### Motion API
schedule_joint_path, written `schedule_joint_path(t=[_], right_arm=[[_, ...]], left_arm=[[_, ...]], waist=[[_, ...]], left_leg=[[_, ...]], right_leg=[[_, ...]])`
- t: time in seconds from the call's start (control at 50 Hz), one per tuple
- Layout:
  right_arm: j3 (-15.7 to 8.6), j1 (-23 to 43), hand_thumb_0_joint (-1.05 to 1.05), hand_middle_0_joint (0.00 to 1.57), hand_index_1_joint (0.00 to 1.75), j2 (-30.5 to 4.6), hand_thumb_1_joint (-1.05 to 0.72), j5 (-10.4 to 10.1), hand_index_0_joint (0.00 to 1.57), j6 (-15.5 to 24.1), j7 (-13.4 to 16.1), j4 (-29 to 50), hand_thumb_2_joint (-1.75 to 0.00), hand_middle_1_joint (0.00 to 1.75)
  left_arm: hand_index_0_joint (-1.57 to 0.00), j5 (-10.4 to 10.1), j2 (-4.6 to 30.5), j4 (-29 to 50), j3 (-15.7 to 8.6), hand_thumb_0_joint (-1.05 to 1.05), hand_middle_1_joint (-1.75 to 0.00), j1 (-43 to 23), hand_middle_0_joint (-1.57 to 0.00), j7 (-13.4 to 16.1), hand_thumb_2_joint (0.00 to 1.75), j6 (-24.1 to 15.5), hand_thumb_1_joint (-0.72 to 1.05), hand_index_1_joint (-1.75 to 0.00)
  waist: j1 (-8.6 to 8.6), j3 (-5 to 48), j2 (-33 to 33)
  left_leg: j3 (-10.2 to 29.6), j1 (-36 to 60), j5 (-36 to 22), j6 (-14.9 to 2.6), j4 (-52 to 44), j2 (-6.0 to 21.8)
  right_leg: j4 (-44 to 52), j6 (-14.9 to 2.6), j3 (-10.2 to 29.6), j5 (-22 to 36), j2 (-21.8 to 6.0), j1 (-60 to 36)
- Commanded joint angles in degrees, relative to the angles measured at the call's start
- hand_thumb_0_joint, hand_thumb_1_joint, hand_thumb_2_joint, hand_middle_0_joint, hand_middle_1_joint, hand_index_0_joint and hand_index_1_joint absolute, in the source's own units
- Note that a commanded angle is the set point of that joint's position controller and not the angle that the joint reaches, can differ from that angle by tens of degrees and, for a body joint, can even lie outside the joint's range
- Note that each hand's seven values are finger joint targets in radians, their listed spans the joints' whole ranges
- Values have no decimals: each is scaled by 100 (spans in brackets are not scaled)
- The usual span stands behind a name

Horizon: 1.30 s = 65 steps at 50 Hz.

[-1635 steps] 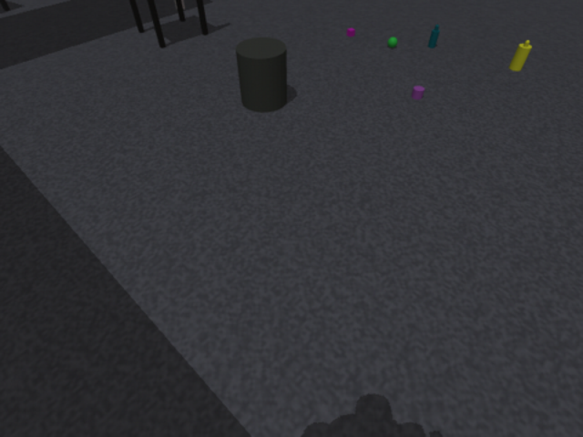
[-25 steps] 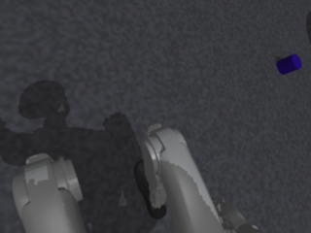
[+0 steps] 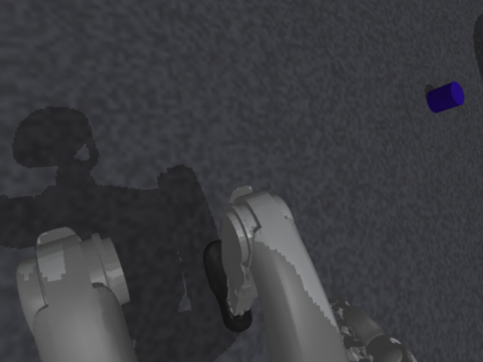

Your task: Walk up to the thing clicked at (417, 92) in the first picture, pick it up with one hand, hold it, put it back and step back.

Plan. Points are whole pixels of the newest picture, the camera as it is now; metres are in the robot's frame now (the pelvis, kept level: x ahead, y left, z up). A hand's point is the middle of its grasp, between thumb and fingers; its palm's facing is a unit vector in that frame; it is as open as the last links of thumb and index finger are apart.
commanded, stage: rest palm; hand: left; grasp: from above
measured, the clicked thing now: out of the picture +0.46 +0.42 -0.28
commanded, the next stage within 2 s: none
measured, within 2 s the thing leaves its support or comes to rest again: neither
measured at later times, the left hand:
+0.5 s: hand out of the picture +0.45 +0.42 -0.22, palm faces -0.45 -0.17 -0.88, open 14.0 cm
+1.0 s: hand out of the picture +0.44 +0.41 -0.23, palm faces -0.43 -0.17 -0.89, open 14.3 cm
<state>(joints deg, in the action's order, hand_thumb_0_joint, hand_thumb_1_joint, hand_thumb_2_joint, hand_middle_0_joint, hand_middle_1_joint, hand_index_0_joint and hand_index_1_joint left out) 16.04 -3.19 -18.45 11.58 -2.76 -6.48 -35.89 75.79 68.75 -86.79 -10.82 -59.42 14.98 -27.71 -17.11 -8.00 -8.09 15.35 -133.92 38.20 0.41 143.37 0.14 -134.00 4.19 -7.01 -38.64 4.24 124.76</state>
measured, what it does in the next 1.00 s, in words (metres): stands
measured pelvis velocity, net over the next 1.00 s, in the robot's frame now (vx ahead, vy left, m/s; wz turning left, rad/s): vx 0.00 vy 0.00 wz -0.04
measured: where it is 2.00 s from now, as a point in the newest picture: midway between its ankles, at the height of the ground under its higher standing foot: (172, 326)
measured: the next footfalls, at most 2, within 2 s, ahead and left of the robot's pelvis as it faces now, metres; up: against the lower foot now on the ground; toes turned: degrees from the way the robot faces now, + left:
none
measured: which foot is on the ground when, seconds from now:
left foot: down 0.00-1.00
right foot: down 0.00-1.00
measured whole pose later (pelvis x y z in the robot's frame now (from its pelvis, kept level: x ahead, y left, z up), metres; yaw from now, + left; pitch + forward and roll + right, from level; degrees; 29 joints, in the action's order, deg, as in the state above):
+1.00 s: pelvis +0.00 +0.00 -0.01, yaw -3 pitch +25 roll -16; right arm 19.8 -1.4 -19.4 13.6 3.3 -7.5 -34.4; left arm 75.7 72.1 -93.7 -10.6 -59.3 25.4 -22.3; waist -19.2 -10.9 -10.4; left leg 17.3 -134.4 39.4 0.1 146.3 1.2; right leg -135.1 4.3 -8.5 -38.0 5.3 125.4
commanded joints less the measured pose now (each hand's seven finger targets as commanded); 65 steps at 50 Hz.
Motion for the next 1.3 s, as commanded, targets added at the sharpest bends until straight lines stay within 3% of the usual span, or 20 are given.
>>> schedule_joint_path(t=[0.0,0.06,0.1,0.16,0.24,0.26,0.34,0.46,0.52,0.62,0.78,0.84,0.86,1.1,1.12,1.24,1.28], right_arm=[[-476,-892,0,20,30,-1814,-89,73,20,-52,76,13,-90,30],[-471,-838,0,20,30,-1795,-89,111,20,46,58,2,-90,30],[-500,-823,0,20,30,-1798,-89,116,20,147,45,-16,-90,30],[-523,-827,0,20,30,-1797,-90,132,20,321,33,-58,-90,30],[-500,-924,0,20,30,-1821,-90,112,20,511,13,-72,-90,30],[-501,-926,0,20,30,-1836,-90,86,20,562,3,-69,-90,30],[-498,-909,0,20,30,-1903,-90,42,20,719,-26,81,-90,30],[-303,-872,0,20,30,-1883,-90,67,20,686,-36,129,-90,30],[-274,-951,0,20,30,-1927,-90,68,20,651,-40,184,-90,30],[-205,-947,0,20,30,-1948,-90,137,20,536,-33,180,-90,30],[-170,-977,0,20,30,-1949,-90,203,20,507,-51,135,-90,30],[-162,-930,0,20,30,-1969,-90,217,20,517,-38,68,-90,30],[-159,-888,0,20,30,-1971,-90,219,20,523,-43,93,-90,30],[-98,-623,0,20,30,-2027,-90,221,20,689,-1,66,-90,30],[-88,-676,0,20,30,-2029,-90,253,20,701,-1,69,-90,30],[-100,-684,0,20,30,-2046,-90,234,20,766,-18,23,-90,30],[-136,-742,0,20,30,-2046,-90,210,20,798,-40,27,-90,30]], left_arm=[[-5,116,1984,809,-360,0,-100,-1520,-7,850,104,-56,-59,-101],[-5,319,1800,457,-254,0,-99,-1419,-7,1200,104,119,-59,-101],[-5,328,1791,389,-271,0,-99,-1551,-7,1418,104,253,-59,-100],[-6,363,1633,145,-80,0,-100,-1613,-7,1540,102,515,-57,-101],[-7,217,1584,-35,40,0,-102,-1713,-7,1545,99,846,-54,-102],[-7,208,1533,-73,133,0,-104,-1674,-7,1492,99,924,-54,-103],[-8,-37,1547,-237,122,0,-106,-1618,-7,1271,96,1065,-53,-104],[-8,-194,1834,-199,-6,0,-107,-1308,-7,949,96,982,-53,-105],[-7,-172,2078,144,-106,0,-106,-1287,-7,853,98,881,-55,-105],[-6,-160,2231,299,-276,0,-102,-1158,-7,945,101,635,-57,-103],[-5,-106,2042,207,-131,0,-101,-1071,-6,1123,102,521,-58,-102],[-5,-156,2062,151,-180,0,-100,-1136,-6,1213,103,513,-58,-101],[-5,-154,1991,93,-86,0,-100,-1132,-6,1225,102,516,-57,-102],[-7,-200,2038,-89,-12,0,-104,-1235,-6,1455,98,593,-54,-103],[-7,-123,2090,-64,-1,0,-104,-1223,-6,1471,98,617,-54,-103],[-7,-211,2002,-76,-8,0,-104,-1265,-7,1491,98,694,-53,-103],[-7,-151,1980,-92,91,0,-105,-1290,-6,1421,97,755,-53,-104]], waist=[[-101,3913,3530],[-191,3783,3676],[-225,3750,3554],[-308,3529,3555],[-396,3459,3305],[-399,3380,3293],[-448,3331,3063],[-333,3501,3203],[-315,3622,3343],[-291,3704,3489],[-405,3392,3375],[-415,3349,3181],[-423,3307,3196],[-379,3158,3128],[-393,3205,3162],[-425,3275,3202],[-438,3179,3351]], left_leg=[[-573,3809,-1487,-77,-1536,275],[-588,3891,-1585,-61,-1509,301],[-599,3630,-1427,-70,-1422,293],[-624,3475,-1126,-69,-1404,296],[-582,3129,-898,-82,-1367,295],[-573,3108,-847,-81,-1383,283],[-459,2950,-778,-83,-1363,293],[-343,3242,-1124,-35,-1431,342],[-416,3354,-1339,-60,-1329,340],[-455,3473,-1700,-63,-1254,371],[-457,3388,-1548,-88,-1242,399],[-464,3182,-1407,-113,-1207,388],[-462,3145,-1301,-108,-1220,382],[-454,2867,-874,-75,-1214,388],[-452,2911,-877,-78,-1225,380],[-363,3086,-1105,-45,-1242,411],[-311,3211,-1154,-11,-1301,420]], right_leg=[[899,-550,-743,1344,84,-1064],[845,-552,-777,1424,101,-938],[814,-543,-781,1405,100,-911],[835,-543,-766,1249,102,-756],[856,-521,-787,1196,114,-881],[828,-526,-761,1161,104,-797],[811,-495,-788,1131,106,-880],[782,-491,-813,1254,113,-1150],[798,-493,-754,1367,131,-1290],[823,-488,-809,1617,163,-1542],[888,-482,-865,1522,178,-1451],[907,-461,-899,1491,183,-1510],[893,-473,-892,1416,177,-1437],[873,-484,-928,1200,199,-1382],[867,-485,-910,1215,199,-1430],[798,-472,-976,1357,198,-1336],[724,-488,-967,1344,170,-1151]])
